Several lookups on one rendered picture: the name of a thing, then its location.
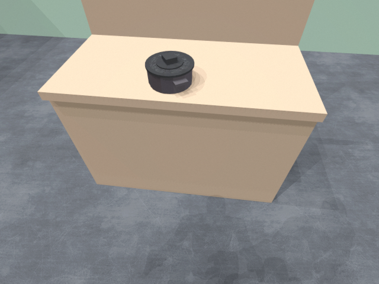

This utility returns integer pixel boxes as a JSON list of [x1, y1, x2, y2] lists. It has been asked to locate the table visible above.
[[37, 0, 327, 203]]

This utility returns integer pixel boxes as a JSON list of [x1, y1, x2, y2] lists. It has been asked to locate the knob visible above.
[[162, 52, 178, 64]]

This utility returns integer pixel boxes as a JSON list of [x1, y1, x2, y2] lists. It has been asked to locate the lid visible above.
[[145, 51, 194, 78]]

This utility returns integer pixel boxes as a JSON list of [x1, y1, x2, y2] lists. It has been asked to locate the pot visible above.
[[147, 71, 192, 94]]

